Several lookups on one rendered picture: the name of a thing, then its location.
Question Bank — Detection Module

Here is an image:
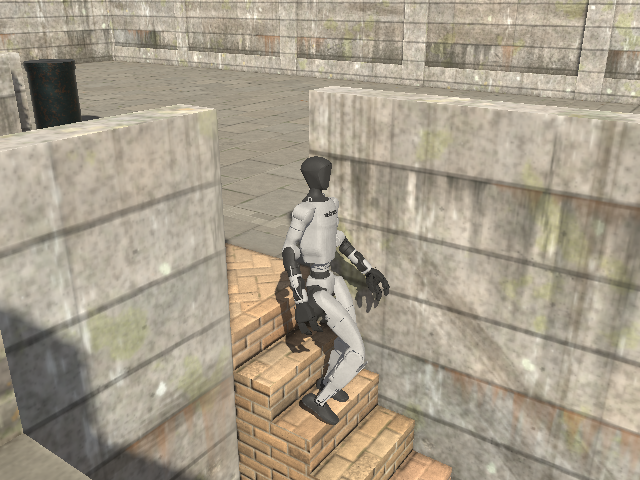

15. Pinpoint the right robot forearm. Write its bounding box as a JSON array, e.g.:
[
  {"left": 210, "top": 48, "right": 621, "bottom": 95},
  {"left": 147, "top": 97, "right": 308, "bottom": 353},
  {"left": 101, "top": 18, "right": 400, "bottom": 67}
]
[{"left": 282, "top": 247, "right": 308, "bottom": 304}]

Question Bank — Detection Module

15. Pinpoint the right robot hand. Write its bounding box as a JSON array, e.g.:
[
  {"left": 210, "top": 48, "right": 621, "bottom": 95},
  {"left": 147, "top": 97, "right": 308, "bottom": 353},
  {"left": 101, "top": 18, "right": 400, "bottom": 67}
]
[{"left": 294, "top": 302, "right": 323, "bottom": 335}]

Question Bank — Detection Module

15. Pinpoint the left robot hand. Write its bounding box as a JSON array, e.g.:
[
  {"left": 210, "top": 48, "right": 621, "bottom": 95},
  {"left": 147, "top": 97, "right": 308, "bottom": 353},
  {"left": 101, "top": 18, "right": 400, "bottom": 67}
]
[{"left": 365, "top": 267, "right": 390, "bottom": 301}]

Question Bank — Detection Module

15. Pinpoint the robot left upper arm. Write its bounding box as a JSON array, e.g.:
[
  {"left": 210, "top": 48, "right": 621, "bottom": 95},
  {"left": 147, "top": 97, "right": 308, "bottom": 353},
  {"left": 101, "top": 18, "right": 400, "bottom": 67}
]
[{"left": 328, "top": 197, "right": 345, "bottom": 247}]

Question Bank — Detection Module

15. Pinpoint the left robot forearm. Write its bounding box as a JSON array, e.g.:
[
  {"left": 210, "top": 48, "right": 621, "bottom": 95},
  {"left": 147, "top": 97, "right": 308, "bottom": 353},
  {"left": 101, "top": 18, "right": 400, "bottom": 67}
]
[{"left": 339, "top": 236, "right": 372, "bottom": 274}]

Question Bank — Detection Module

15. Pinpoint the right robot foot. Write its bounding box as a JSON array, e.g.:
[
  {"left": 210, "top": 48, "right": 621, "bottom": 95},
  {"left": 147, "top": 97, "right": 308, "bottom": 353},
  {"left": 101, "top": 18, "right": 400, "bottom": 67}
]
[{"left": 302, "top": 393, "right": 339, "bottom": 425}]

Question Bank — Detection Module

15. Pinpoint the robot right shin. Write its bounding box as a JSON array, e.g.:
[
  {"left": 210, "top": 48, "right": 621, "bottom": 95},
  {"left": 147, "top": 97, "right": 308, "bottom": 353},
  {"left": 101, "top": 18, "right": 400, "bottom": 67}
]
[{"left": 316, "top": 351, "right": 368, "bottom": 406}]

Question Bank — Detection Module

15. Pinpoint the robot right upper arm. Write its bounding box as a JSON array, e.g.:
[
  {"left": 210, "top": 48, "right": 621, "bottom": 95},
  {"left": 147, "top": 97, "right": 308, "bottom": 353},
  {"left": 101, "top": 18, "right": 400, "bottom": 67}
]
[{"left": 282, "top": 202, "right": 316, "bottom": 260}]

